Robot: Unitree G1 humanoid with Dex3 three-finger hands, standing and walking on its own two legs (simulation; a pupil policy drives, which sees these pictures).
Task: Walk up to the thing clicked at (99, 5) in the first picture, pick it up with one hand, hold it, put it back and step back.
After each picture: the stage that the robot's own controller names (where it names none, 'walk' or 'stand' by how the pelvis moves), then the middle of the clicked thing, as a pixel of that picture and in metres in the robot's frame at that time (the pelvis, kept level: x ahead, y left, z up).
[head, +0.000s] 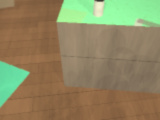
stand; (98, 6) +0.98 -0.08 +0.00
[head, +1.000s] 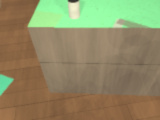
rise first; (73, 7) +0.88 +0.12 +0.02
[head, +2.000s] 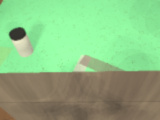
walk; (21, 42) +0.54 +0.30 +0.01
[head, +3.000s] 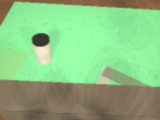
stand; (42, 49) +0.50 +0.18 +0.03
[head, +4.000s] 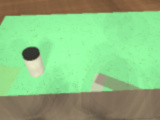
stand; (34, 62) +0.47 +0.21 +0.01
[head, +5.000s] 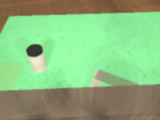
stand; (37, 58) +0.50 +0.22 +0.00
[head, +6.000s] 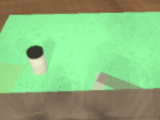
stand; (37, 60) +0.49 +0.21 +0.00
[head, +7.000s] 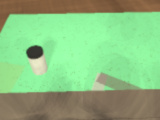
stand; (37, 60) +0.49 +0.21 +0.00
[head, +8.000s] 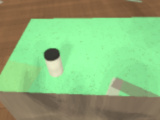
rise first; (54, 62) +0.48 +0.18 +0.00
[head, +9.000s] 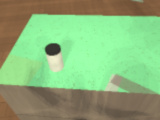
go down; (54, 57) +0.50 +0.18 +0.00
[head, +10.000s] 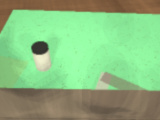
go down; (41, 56) +0.50 +0.17 +0.01
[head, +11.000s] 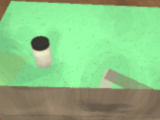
go down; (42, 52) +0.49 +0.16 +0.02
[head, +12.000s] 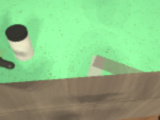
close in; (20, 43) +0.49 +0.18 +0.05
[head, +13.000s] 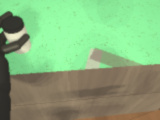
close; (17, 35) +0.51 +0.18 +0.07
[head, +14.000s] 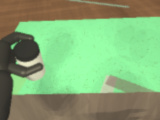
lift; (30, 61) +0.35 +0.16 +0.18
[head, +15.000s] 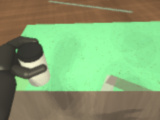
lift; (35, 65) +0.32 +0.16 +0.19
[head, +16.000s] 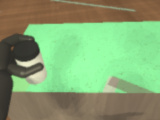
hold; (31, 63) +0.32 +0.17 +0.19
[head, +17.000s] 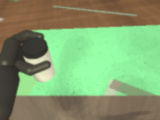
crouch; (39, 60) +0.32 +0.14 +0.21
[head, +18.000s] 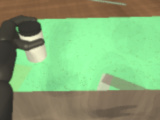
crouch; (33, 42) +0.42 +0.16 +0.18
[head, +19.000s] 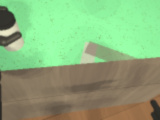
lower; (8, 32) +0.51 +0.18 +0.07
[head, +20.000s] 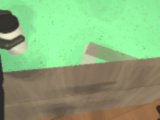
lower; (11, 35) +0.49 +0.17 +0.07
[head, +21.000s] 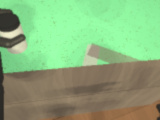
lower; (12, 34) +0.50 +0.18 +0.07
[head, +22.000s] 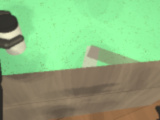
lower; (11, 35) +0.50 +0.18 +0.07
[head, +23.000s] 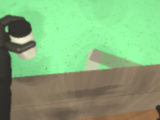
loosen; (23, 40) +0.48 +0.15 +0.07
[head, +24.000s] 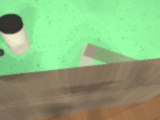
withdraw; (15, 35) +0.49 +0.15 +0.07
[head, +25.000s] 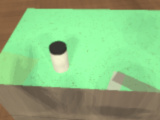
sink last; (59, 57) +0.47 +0.13 +0.04
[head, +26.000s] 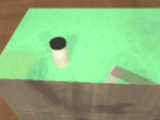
stand; (59, 52) +0.50 +0.14 +0.04
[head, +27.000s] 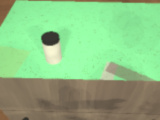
stand; (52, 48) +0.49 +0.14 +0.06
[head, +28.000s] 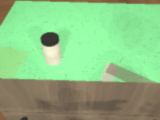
stand; (51, 49) +0.49 +0.14 +0.06
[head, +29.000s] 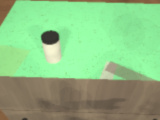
stand; (51, 47) +0.50 +0.14 +0.06
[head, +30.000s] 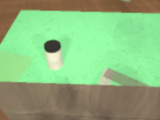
stand; (53, 55) +0.50 +0.15 +0.02
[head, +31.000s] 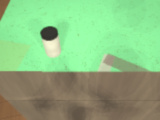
walk; (51, 42) +0.52 +0.15 +0.01
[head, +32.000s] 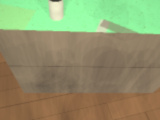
walk; (56, 6) +0.72 +0.14 +0.01
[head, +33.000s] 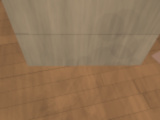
walk; out of the picture +1.04 +0.25 +0.02
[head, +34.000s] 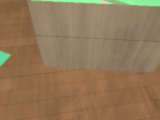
stand; out of the picture +1.11 +0.12 +0.01
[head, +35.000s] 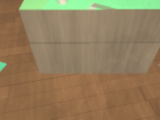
stand; out of the picture +1.13 +0.16 +0.00
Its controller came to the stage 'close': yes
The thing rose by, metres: 0.20
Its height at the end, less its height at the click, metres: +0.00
